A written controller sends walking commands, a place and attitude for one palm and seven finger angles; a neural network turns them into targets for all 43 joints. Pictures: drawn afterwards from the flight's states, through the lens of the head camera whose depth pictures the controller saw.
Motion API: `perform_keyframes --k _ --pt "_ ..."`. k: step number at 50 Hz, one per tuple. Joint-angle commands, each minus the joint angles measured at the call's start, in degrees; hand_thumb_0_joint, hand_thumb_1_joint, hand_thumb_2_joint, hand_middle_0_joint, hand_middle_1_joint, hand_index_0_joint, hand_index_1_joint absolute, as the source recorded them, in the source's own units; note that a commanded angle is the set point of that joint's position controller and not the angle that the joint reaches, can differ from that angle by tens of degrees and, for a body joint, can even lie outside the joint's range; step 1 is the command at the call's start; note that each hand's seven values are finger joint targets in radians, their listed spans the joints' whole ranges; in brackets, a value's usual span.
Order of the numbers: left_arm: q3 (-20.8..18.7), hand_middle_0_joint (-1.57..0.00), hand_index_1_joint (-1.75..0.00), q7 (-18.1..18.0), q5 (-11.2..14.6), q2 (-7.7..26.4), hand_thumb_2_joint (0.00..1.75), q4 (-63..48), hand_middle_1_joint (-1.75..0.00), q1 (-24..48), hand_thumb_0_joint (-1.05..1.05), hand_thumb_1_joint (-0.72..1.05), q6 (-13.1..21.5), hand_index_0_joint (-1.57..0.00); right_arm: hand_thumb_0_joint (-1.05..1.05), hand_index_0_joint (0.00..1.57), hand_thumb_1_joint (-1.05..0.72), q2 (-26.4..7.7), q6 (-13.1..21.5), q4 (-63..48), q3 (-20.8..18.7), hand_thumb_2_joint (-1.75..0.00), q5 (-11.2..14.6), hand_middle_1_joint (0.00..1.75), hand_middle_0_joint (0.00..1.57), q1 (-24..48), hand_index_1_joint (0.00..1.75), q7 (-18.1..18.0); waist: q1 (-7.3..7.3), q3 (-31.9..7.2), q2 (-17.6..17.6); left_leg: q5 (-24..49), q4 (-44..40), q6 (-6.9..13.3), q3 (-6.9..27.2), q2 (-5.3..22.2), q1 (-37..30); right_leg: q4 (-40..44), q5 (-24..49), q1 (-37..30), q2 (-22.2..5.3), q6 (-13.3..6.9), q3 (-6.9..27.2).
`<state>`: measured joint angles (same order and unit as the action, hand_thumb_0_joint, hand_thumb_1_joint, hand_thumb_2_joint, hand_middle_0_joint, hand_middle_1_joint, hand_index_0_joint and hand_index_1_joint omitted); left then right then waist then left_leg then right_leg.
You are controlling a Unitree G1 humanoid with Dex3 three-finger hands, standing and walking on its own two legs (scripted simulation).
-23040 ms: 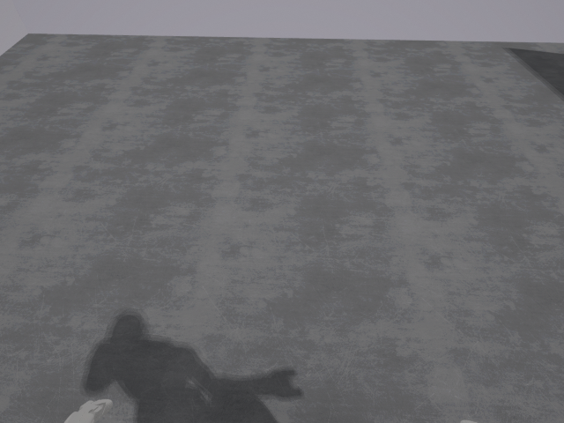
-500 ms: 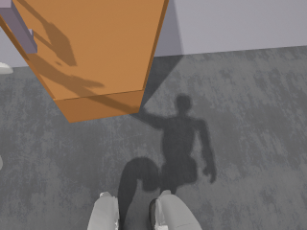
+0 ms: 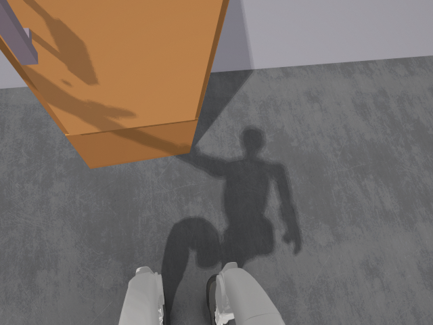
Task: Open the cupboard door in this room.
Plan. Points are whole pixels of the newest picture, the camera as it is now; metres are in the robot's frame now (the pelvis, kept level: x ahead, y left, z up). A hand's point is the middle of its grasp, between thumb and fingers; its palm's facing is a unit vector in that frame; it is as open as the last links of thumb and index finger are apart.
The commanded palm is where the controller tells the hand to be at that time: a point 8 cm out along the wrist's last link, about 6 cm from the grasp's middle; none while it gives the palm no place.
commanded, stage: slide the fingers in behind the handle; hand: left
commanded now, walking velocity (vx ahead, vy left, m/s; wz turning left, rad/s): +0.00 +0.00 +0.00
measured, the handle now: (9, 16) +0.58 +0.27 +0.09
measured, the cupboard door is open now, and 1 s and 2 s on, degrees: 0 0 0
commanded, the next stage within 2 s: close the thumb around the handle in 1.68 s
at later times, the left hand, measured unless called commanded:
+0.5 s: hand out of the picture +0.52 +0.31 +0.08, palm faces +0.15 -0.99 +0.01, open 14.0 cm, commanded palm +0.52 +0.33 +0.08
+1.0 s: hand out of the picture +0.53 +0.28 +0.08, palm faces +0.15 -0.99 -0.01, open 14.2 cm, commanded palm +0.52 +0.29 +0.08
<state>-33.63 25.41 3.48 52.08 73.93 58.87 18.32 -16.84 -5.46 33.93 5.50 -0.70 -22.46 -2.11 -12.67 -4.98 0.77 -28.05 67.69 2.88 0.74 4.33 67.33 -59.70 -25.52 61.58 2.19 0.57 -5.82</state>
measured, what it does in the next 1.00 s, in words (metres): stands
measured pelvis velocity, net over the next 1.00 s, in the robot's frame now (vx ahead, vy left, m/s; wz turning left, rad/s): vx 0.01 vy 0.00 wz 0.02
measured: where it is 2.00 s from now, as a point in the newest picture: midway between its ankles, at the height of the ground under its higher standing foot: (188, 321)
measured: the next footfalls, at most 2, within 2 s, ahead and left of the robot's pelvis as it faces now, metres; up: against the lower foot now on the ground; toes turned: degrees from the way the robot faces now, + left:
none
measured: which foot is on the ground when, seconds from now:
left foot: down 0.00-1.00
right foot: down 0.00-1.00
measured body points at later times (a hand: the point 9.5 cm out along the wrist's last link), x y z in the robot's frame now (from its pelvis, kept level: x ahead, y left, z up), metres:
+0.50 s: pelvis +0.00 +0.00 +0.00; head +0.17 +0.06 +0.42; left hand +0.51 +0.37 +0.08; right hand +0.00 -0.27 -0.08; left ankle +0.02 +0.08 -0.64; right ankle +0.02 -0.14 -0.64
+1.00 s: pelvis +0.01 +0.00 +0.01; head +0.17 +0.05 +0.43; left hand +0.51 +0.33 +0.09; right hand +0.00 -0.27 -0.08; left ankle +0.02 +0.08 -0.64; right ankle +0.02 -0.14 -0.64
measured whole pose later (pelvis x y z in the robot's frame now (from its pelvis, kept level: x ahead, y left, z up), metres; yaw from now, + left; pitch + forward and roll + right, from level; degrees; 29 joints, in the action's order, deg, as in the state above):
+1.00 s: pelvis +0.01 +0.00 +0.01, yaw +1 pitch +26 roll -7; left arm -26.9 17.8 5.0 40.7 69.6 56.5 20.7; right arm -15.6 -5.4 36.8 3.8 -1.8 -23.0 -0.4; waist -11.2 -5.8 1.2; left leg -27.8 65.3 2.3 1.2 3.7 63.5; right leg -57.8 -25.8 57.7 1.9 0.2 -6.1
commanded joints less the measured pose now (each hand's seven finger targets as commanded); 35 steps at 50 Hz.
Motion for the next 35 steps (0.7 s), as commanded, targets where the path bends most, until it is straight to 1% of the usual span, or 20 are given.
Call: perform_keyframes --k 1,2,3,5,6,8,9,11,12,14,16,18,20,23,26,27,28,31,33,35 --pt "-3.9 -0.30 -1.20 -1.0 0.8 21.1 0.30 -15.2 -1.20 20.9 0.00 -0.50 5.0 -0.30 0.00 0.20 -0.90 -12.7 0.8 -0.7 -5.0 -0.90 -0.6 0.30 0.20 -12.7 0.30 -0.3 1.21 -34.0 18.7 32.8 -6.8 -2.3 6.3 0.2 -37.2 4.7 15.1 -5.1 2.1 -1.7 1.8" --pt "-3.4 -0.30 -1.20 -0.9 0.7 20.3 0.30 -13.0 -1.20 19.1 0.00 -0.50 4.2 -0.30 0.00 0.20 -0.90 -12.5 0.7 -0.9 -4.8 -0.90 -0.4 0.30 0.20 -12.3 0.30 -0.2 1.31 -31.8 18.2 30.6 -7.0 -1.9 5.8 0.0 -35.2 5.2 14.5 -5.5 2.1 -1.6 2.0" --pt "-4.0 -0.30 -1.20 -0.9 0.7 21.1 0.30 -12.9 -1.20 19.3 0.00 -0.50 3.9 -0.30 0.00 0.20 -0.90 -12.7 0.6 -1.0 -4.8 -0.90 -0.4 0.30 0.20 -12.3 0.30 -0.3 1.22 -31.1 17.2 30.4 -7.3 -1.8 6.0 0.0 -34.9 5.1 14.6 -5.8 2.2 -1.7 1.8" --pt "-1.9 -0.30 -1.20 -0.6 0.3 19.6 0.30 -11.8 -1.20 20.3 0.00 -0.50 2.6 -0.30 0.00 0.20 -0.90 -12.5 0.2 -1.2 -4.4 -0.90 -0.1 0.30 0.20 -12.0 0.30 -0.3 0.65 -28.9 17.3 27.3 -7.6 -1.5 5.5 -0.2 -33.1 5.6 13.3 -5.3 2.2 -1.5 1.9" --pt "-2.4 -0.30 -1.20 -0.7 0.1 20.3 0.30 -11.8 -1.20 19.8 0.00 -0.50 2.4 -0.30 0.00 0.20 -0.90 -12.6 0.1 -1.4 -4.4 -0.90 -0.1 0.30 0.20 -12.0 0.30 -0.4 0.94 -28.5 17.1 26.8 -8.2 -1.6 5.8 -0.1 -33.1 5.7 12.9 -5.5 2.2 -1.5 1.6" --pt "-1.0 -0.30 -1.20 -0.6 0.7 17.7 0.30 -13.7 -1.20 20.5 0.00 -0.50 2.8 -0.30 0.00 0.20 -0.90 -12.3 0.2 -1.6 -4.5 -0.90 -0.1 0.30 0.20 -12.2 0.30 -0.3 0.61 -29.8 18.2 28.6 -8.3 -1.8 6.2 0.0 -35.7 5.7 13.5 -4.4 2.3 -1.7 1.4" --pt "-2.5 -0.30 -1.20 -0.7 0.7 19.5 0.30 -14.4 -1.20 20.1 0.00 -0.50 3.2 -0.30 0.00 0.20 -0.90 -12.6 0.2 -1.3 -4.7 -0.90 -0.3 0.30 0.20 -12.3 0.30 -0.4 1.06 -30.9 18.2 29.5 -8.3 -2.0 6.3 0.1 -36.5 5.7 13.7 -4.6 2.3 -1.6 1.4" --pt "-1.2 -0.30 -1.20 -0.7 1.4 17.0 0.30 -15.2 -1.20 20.3 0.00 -0.50 4.0 -0.30 0.00 0.20 -0.90 -12.4 0.3 -1.0 -4.9 -0.90 -0.4 0.30 0.20 -12.2 0.30 -0.3 0.49 -31.2 17.4 29.1 -8.0 -2.0 6.3 0.2 -36.8 5.8 13.5 -4.3 2.3 -1.6 1.6" --pt "0.2 -0.30 -1.20 -0.6 1.7 14.8 0.30 -13.7 -1.20 20.5 0.00 -0.50 4.0 -0.30 0.00 0.20 -0.90 -12.2 0.4 -0.8 -4.7 -0.90 -0.3 0.30 0.20 -11.9 0.30 -0.2 -0.19 -29.1 16.2 26.9 -8.0 -1.8 6.1 0.1 -35.2 6.0 12.7 -3.8 2.3 -1.5 1.6" --pt "1.0 -0.30 -1.20 -0.7 2.0 13.6 0.30 -12.6 -1.20 21.6 0.00 -0.50 4.1 -0.30 0.00 0.20 -0.90 -12.4 0.5 -0.4 -4.7 -0.90 -0.3 0.30 0.20 -12.0 0.30 -0.4 -0.78 -27.4 16.0 25.6 -8.6 -1.9 6.8 0.2 -35.5 6.0 11.5 -2.0 2.2 -1.6 1.3" --pt "2.7 -0.30 -1.20 -0.9 1.9 11.6 0.30 -12.6 -1.20 22.1 0.00 -0.50 3.7 -0.30 0.00 0.20 -0.90 -12.4 0.5 -0.2 -4.8 -0.90 -0.4 0.30 0.20 -12.1 0.30 -0.4 -0.72 -27.2 16.8 24.7 -9.2 -2.2 7.1 0.1 -35.9 5.9 10.9 -1.3 2.0 -1.7 1.1" --pt "1.6 -0.30 -1.20 -1.5 1.9 12.6 0.30 -13.2 -1.20 21.4 0.00 -0.50 3.7 -0.30 0.00 0.20 -0.90 -12.5 0.6 -0.4 -4.8 -0.90 -0.5 0.30 0.20 -12.5 0.30 -0.4 0.24 -28.6 17.7 26.7 -9.5 -2.6 7.6 0.1 -37.8 5.8 11.4 -1.6 1.9 -2.0 0.9" --pt "2.6 -0.30 -1.20 -2.1 1.8 10.7 0.30 -13.7 -1.20 21.2 0.00 -0.50 3.4 -0.30 0.00 0.20 -0.90 -12.2 0.6 -0.3 -5.0 -0.90 -0.6 0.30 0.20 -12.5 0.30 -0.1 0.07 -29.5 17.5 27.7 -9.2 -2.6 7.3 0.1 -38.3 5.9 12.0 -1.6 1.9 -1.8 1.0" --pt "-0.5 -0.30 -1.20 -3.5 1.8 13.9 0.30 -13.7 -1.20 20.6 0.00 -0.50 3.8 -0.30 0.00 0.20 -0.90 -12.3 0.6 -0.6 -5.0 -0.90 -0.7 0.30 0.20 -12.7 0.30 -0.1 0.70 -29.3 14.6 27.6 -8.9 -2.0 6.6 -0.2 -35.2 5.9 13.1 -5.0 2.0 -1.8 1.4" --pt "0.7 -0.30 -1.20 -4.8 1.0 12.9 0.30 -15.8 -1.20 23.5 0.00 -0.50 4.8 -0.30 0.00 0.20 -0.90 -11.9 0.6 -0.5 -4.9 -0.90 -0.9 0.30 0.20 -12.2 0.30 0.0 0.21 -29.7 16.8 26.9 -8.8 -2.2 6.5 -0.1 -36.0 5.7 12.6 -4.1 1.9 -1.7 1.5" --pt "0.6 -0.30 -1.20 -5.3 0.7 12.6 0.30 -15.6 -1.20 22.7 0.00 -0.50 5.2 -0.30 0.00 0.20 -0.90 -11.8 0.7 -0.6 -4.9 -0.90 -0.9 0.30 0.20 -12.3 0.30 0.3 0.53 -29.8 17.1 26.8 -9.1 -2.4 6.7 -0.1 -36.5 5.7 12.3 -4.1 1.9 -1.7 1.4" --pt "0.2 -0.30 -1.20 -5.7 0.5 13.2 0.30 -17.3 -1.20 23.1 0.00 -0.50 6.0 -0.30 0.00 0.20 -0.90 -12.0 0.7 -0.6 -5.0 -0.90 -1.1 0.30 0.20 -12.4 0.30 0.3 0.86 -30.7 18.9 29.0 -9.2 -2.8 7.2 0.1 -38.6 5.3 12.6 -3.2 2.0 -2.1 1.2" --pt "1.1 -0.30 -1.20 -6.4 0.8 10.6 0.30 -16.6 -1.20 22.1 0.00 -0.50 6.3 -0.30 0.00 0.20 -0.90 -11.8 0.6 -0.2 -5.3 -0.90 -1.1 0.30 0.20 -12.3 0.30 0.6 0.41 -31.6 17.4 29.5 -8.8 -2.7 7.1 0.1 -39.2 5.7 13.0 -3.5 2.0 -1.8 1.3" --pt "1.6 -0.30 -1.20 -6.2 1.2 9.5 0.30 -14.3 -1.20 20.9 0.00 -0.50 5.5 -0.30 0.00 0.20 -0.90 -11.8 0.5 0.0 -5.1 -0.90 -1.0 0.30 0.20 -12.6 0.30 0.5 0.09 -30.0 15.7 29.1 -8.9 -2.2 6.5 0.0 -37.3 5.9 13.8 -4.8 2.0 -1.8 1.4" --pt "4.0 -0.30 -1.20 -6.1 1.1 7.2 0.30 -15.9 -1.20 23.8 0.00 -0.50 5.4 -0.30 0.00 0.20 -0.90 -11.6 0.5 0.3 -5.3 -0.90 -1.0 0.30 0.20 -12.3 0.30 0.6 -0.65 -29.9 17.2 28.0 -9.2 -2.3 6.7 0.0 -38.3 6.2 13.0 -3.5 1.9 -1.7 1.4"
